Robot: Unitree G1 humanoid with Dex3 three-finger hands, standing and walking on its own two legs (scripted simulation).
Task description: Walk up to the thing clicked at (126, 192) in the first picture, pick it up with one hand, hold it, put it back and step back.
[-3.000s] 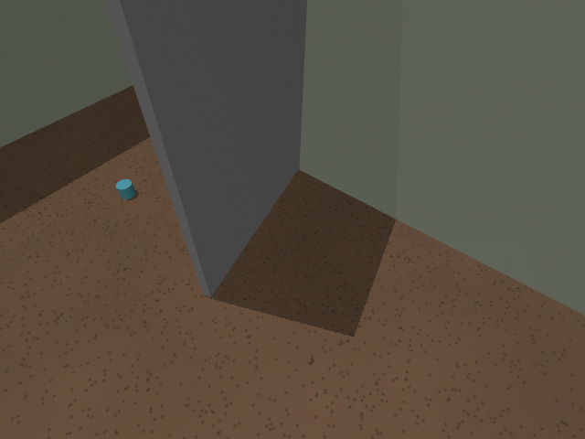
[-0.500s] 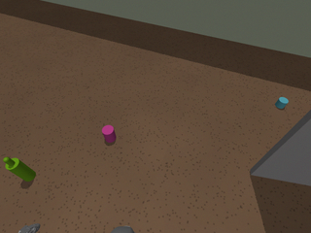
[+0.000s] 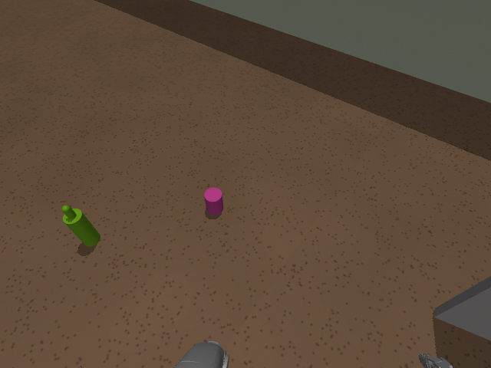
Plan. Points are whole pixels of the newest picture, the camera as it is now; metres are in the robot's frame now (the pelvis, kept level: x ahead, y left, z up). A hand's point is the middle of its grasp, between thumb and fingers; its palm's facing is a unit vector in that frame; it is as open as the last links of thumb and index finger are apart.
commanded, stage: walk up
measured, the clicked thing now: out of the picture +0.94 -1.23 -0.72
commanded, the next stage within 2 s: stand in 0.96 s
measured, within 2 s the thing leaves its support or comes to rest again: neither
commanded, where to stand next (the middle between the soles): +0.06 +0.00 m, yaw +3 degrees
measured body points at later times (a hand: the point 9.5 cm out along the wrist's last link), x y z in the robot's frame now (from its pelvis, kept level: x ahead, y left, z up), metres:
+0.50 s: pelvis +0.00 +0.00 +0.01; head +0.01 +0.01 +0.46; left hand +0.03 +0.31 -0.12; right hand +0.12 -0.30 -0.10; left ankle +0.03 +0.13 -0.71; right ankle +0.01 -0.13 -0.71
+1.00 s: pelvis +0.01 +0.00 +0.03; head +0.02 +0.00 +0.48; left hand +0.07 +0.31 -0.10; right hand +0.15 -0.29 -0.09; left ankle +0.03 +0.13 -0.71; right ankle +0.01 -0.13 -0.71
